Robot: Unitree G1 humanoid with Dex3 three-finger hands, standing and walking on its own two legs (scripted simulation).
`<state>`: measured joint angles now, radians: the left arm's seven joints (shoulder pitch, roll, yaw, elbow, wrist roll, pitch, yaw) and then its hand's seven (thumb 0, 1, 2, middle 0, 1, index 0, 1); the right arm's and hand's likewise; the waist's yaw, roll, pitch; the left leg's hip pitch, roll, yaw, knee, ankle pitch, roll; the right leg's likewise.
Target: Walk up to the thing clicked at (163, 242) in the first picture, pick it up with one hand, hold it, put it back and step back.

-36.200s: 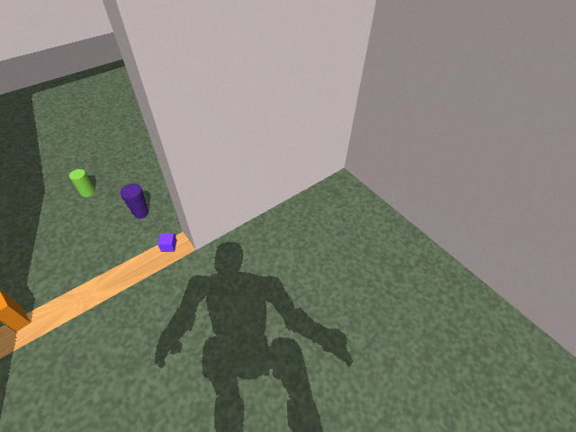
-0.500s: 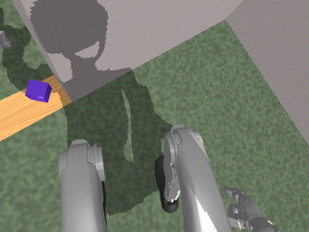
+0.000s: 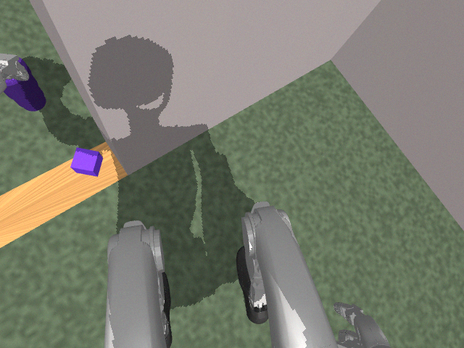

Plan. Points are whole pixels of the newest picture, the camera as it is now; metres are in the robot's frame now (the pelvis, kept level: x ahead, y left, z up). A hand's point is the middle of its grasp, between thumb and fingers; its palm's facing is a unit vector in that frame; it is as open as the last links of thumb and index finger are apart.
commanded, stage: go down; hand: left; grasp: from above
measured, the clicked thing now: (87, 162) +0.52 +0.27 -0.41
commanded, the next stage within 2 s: approach in 1.64 s
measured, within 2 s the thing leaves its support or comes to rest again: neither
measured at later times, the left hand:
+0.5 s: hand out of the picture +0.47 +0.33 +0.00, palm faces -0.49 -0.01 -0.87, open 13.2 cm
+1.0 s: hand out of the picture +0.48 +0.33 +0.03, palm faces -0.47 +0.00 -0.88, open 13.3 cm
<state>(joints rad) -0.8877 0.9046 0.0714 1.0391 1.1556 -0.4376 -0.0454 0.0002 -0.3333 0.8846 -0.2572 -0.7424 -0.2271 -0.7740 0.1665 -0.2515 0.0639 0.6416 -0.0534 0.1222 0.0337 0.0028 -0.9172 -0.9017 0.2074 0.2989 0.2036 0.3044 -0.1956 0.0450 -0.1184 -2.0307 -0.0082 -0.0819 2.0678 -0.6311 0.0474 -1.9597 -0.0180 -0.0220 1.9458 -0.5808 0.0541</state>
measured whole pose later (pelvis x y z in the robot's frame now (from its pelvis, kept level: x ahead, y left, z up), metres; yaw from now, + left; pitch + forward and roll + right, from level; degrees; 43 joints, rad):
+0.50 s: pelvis +0.01 -0.01 +0.05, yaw +1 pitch +33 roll -7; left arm -0.87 0.94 0.11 1.08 1.12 -0.53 -0.11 0.00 -0.33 0.85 -0.27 -0.74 -0.24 -0.76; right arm 0.19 -0.27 0.05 0.67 -0.06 0.11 0.01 0.00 -0.93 -0.91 0.21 0.30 0.20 0.30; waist -0.20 0.02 -0.13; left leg -1.87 0.01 -0.09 1.91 -0.62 0.02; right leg -1.82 -0.01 -0.03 1.80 -0.56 0.06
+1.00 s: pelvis +0.02 -0.01 +0.09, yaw +1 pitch +32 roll -8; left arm -0.86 0.92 0.09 1.12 1.15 -0.50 -0.05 0.00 -0.34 0.85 -0.28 -0.73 -0.25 -0.76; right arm 0.18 -0.24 0.05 0.69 -0.04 0.12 0.01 0.00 -0.93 -0.91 0.21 0.30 0.20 0.30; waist -0.20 0.03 -0.14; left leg -1.74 0.02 -0.09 1.79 -0.61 0.02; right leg -1.69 -0.01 -0.04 1.67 -0.55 0.05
